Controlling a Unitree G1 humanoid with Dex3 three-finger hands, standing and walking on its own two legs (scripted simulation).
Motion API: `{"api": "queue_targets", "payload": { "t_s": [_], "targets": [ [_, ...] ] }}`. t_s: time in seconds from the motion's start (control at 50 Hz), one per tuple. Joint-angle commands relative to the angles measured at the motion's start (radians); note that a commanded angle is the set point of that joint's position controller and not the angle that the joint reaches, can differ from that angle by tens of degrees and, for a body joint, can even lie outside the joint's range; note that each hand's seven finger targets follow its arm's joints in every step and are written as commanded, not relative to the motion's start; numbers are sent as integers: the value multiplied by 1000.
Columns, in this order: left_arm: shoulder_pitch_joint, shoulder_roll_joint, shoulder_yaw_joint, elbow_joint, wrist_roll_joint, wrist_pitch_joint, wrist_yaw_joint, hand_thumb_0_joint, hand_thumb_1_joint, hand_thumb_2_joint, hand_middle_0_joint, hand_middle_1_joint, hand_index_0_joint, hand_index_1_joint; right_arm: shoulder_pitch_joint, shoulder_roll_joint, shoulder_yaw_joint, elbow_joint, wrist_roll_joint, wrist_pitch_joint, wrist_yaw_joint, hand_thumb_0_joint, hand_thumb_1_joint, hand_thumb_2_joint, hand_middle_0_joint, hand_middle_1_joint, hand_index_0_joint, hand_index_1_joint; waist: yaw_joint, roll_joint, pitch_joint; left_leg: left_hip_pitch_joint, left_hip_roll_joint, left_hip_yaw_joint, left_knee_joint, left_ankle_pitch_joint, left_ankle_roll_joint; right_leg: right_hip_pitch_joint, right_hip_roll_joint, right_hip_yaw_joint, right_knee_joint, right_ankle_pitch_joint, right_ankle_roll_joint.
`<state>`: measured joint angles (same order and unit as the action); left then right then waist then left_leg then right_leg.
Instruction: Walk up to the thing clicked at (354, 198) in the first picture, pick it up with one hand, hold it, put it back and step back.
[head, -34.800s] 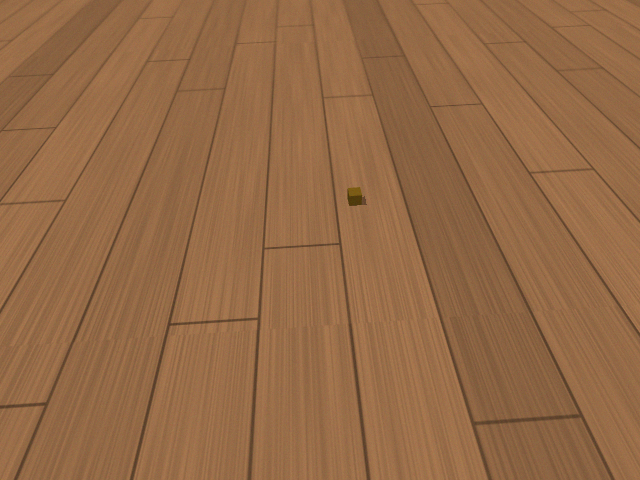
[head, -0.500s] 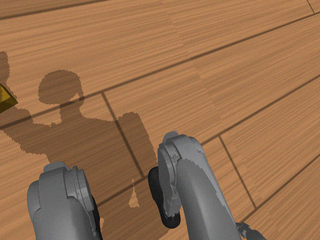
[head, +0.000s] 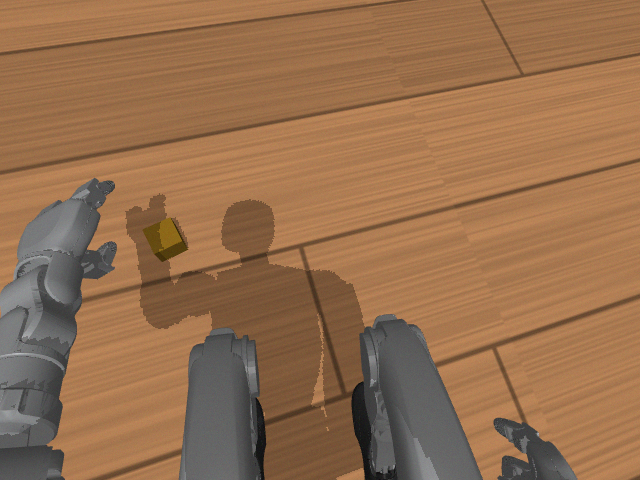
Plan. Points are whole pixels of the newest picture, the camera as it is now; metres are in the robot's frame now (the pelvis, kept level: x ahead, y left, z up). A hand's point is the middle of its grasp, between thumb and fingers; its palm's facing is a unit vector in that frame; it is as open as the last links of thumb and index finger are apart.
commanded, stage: home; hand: left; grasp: from above
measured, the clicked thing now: (166, 240) +0.54 +0.29 -0.42
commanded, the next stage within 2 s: none
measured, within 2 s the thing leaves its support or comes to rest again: neither
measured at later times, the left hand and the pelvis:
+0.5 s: hand (54, 360) +0.27 +0.22 +0.09, palm faces +0.04 -0.93 -0.35, open 7.4 cm; pelvis +0.03 -0.01 +0.18, yaw +5 degrees
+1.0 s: hand out of the picture +0.21 +0.19 +0.22, palm faces +0.18 -0.96 -0.20, open 7.4 cm; pelvis +0.08 -0.01 +0.27, yaw +7 degrees
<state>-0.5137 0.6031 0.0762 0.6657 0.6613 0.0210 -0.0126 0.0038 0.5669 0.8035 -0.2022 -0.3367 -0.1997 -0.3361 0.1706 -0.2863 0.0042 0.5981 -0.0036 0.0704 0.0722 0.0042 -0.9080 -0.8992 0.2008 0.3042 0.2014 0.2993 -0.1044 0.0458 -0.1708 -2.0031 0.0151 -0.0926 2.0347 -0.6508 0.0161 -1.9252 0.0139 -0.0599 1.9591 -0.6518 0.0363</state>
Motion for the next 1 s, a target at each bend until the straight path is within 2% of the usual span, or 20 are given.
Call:
{"api": "queue_targets", "payload": {
  "t_s": [0.0,0.02,0.08,0.1,0.14,0.18,0.22,0.26,0.32,0.38,0.4,0.54,0.62,0.64,0.74,0.78,0.82,0.88,0.92,0.98],
  "targets": [
    [-148,159,60,-320,-124,14,36,0,900,900,-200,-299,-200,-299,103,-170,-83,-83,18,-50,-34,0,-900,-900,200,300,200,300,-14,152,-596,599,8,-10,-393,84,19,390,17,-27,-313,161,-62],
    [-107,146,62,-345,-151,25,40,0,900,899,-200,-298,-200,-299,87,-169,-83,-86,21,-59,-42,0,-900,-900,200,300,200,300,1,152,-595,640,9,-16,-426,82,16,413,14,-25,-330,160,-62],
    [-19,84,51,-395,-223,57,52,0,900,900,-200,-299,-200,-299,55,-156,-81,-98,31,-87,-66,0,-900,-900,200,300,200,300,-6,126,-546,697,7,-16,-498,55,14,475,10,-16,-407,141,-58],
    [37,58,46,-380,-241,71,55,0,900,899,-200,-298,-200,-298,40,-149,-79,-98,32,-97,-71,0,-900,-900,200,300,200,300,-4,122,-529,725,7,-14,-515,79,10,491,9,-12,-424,152,-59],
    [74,50,61,-438,-295,95,65,0,900,900,-200,-299,-200,-299,24,-143,-76,-106,36,-117,-86,0,-900,-900,200,300,200,300,10,121,-550,785,4,-11,-551,101,8,548,7,-3,-468,163,-59],
    [176,-19,29,-440,-342,123,71,0,900,900,-200,-299,-200,-299,4,-129,-68,-115,41,-136,-99,0,-900,-900,200,300,200,300,2,103,-473,801,4,-10,-603,77,8,585,8,1,-519,143,-59],
    [211,-20,51,-481,-395,145,81,0,900,900,-200,-299,-200,-299,-10,-125,-61,-121,43,-150,-112,0,-900,-900,200,300,200,300,7,96,-468,846,1,-15,-647,75,8,642,6,9,-566,141,-58],
    [284,-53,38,-506,-446,171,85,0,900,900,-200,-299,-200,-299,-23,-107,-53,-139,46,-165,-124,0,-900,-900,200,300,200,299,9,77,-424,876,0,-4,-694,67,10,701,8,19,-632,131,-57],
    [317,-72,51,-590,-529,201,93,0,900,900,-200,-299,-200,-299,-35,-99,-44,-155,45,-188,-143,0,-900,-900,200,299,200,299,16,88,-399,957,3,-17,-778,25,8,771,8,27,-704,104,-55],
    [434,-121,41,-612,-574,233,99,0,900,900,-200,-300,-200,-300,-18,-88,-34,-151,45,-207,-163,0,-901,-900,200,299,200,299,17,78,-363,1049,8,-35,-850,98,-1,841,7,21,-757,165,-53],
    [475,-135,41,-627,-592,247,102,0,900,900,-200,-300,-200,-300,-9,-83,-27,-159,45,-211,-170,0,-901,-899,200,299,200,299,26,82,-341,1077,6,-34,-876,107,-2,870,7,21,-785,175,-53],
    [659,-220,44,-747,-691,326,106,0,900,900,-200,-300,-200,-300,39,-55,-2,-176,40,-251,-230,0,-901,-900,200,299,200,299,22,49,-263,1220,-1,8,-999,279,-3,1110,10,22,-966,307,-48],
    [795,-246,51,-829,-723,356,100,0,900,900,-200,-300,-200,-299,65,-47,0,-199,37,-273,-253,0,-900,-900,200,299,200,299,42,41,-225,1308,-9,31,-1067,377,-3,1225,13,15,-1051,385,-46],
    [828,-263,39,-841,-728,364,97,0,900,900,-200,-300,-200,-300,73,-40,2,-201,35,-279,-258,0,-901,-899,200,299,200,299,37,30,-209,1324,-11,36,-1080,393,-3,1249,14,13,-1073,401,-46],
    [948,-277,29,-929,-726,384,82,0,900,900,-200,-300,-200,-300,68,-36,0,-226,29,-305,-274,0,-901,-899,200,299,200,299,53,14,-116,1354,-16,43,-1150,356,2,1290,15,3,-1147,364,-43],
    [971,-288,15,-960,-725,387,72,0,900,900,-200,-301,-200,-300,68,-34,-3,-233,25,-315,-275,0,-901,-899,199,299,200,299,48,7,-96,1370,-17,43,-1169,357,3,1297,17,-1,-1165,357,-42],
    [991,-287,19,-971,-725,390,63,0,900,900,-200,-301,-200,-300,61,-40,-7,-239,22,-326,-278,0,-901,-899,199,299,200,299,49,-14,-63,1370,-19,47,-1179,337,8,1300,15,-4,-1184,340,-38],
    [1006,-288,10,-987,-721,393,51,0,900,900,-200,-300,-200,-300,66,-46,-13,-236,22,-340,-279,0,-901,-899,200,299,200,299,49,-22,-70,1398,-21,52,-1182,377,7,1312,13,-4,-1185,375,-37],
    [996,-288,10,-977,-719,394,44,0,900,900,-200,-300,-200,-299,64,-52,-14,-235,19,-348,-278,0,-901,-900,200,299,200,299,45,-29,-37,1403,-18,50,-1193,363,7,1301,14,-9,-1187,356,-37],
    [957,-281,14,-972,-714,381,35,0,900,900,-200,-300,-200,-299,58,-52,-18,-223,11,-361,-276,0,-900,-900,200,299,200,299,39,-18,-46,1406,-19,49,-1188,352,7,1298,11,-6,-1187,350,-33]
  ]
}}
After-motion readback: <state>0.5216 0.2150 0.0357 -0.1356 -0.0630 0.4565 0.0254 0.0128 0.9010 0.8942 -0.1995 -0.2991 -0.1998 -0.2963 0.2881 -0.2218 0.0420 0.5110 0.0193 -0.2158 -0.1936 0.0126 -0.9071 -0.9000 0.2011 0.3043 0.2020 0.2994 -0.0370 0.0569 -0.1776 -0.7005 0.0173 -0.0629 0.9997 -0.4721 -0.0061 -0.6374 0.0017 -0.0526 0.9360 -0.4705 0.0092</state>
